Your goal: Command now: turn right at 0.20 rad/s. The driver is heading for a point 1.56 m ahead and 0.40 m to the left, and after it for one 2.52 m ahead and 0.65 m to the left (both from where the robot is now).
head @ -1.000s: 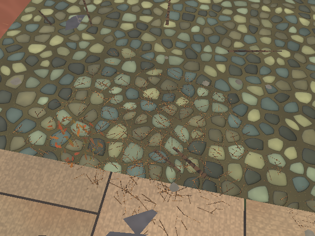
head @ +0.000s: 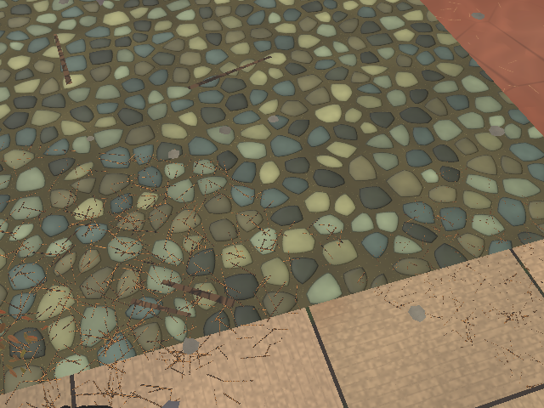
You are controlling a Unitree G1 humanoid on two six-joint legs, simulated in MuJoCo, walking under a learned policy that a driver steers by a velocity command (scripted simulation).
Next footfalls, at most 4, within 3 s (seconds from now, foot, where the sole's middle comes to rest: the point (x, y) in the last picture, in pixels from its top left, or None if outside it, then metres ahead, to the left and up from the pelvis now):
0.48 left None -0.02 0.12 -0.77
0.92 right None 0.45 0.19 -0.77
1.36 left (92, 284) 0.81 0.49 -0.77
1.76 right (192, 237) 0.95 0.22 -0.77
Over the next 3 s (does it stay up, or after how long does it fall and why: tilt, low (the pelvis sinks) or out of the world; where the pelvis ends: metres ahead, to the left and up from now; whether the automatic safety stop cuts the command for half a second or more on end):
stays up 1.47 0.50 0.00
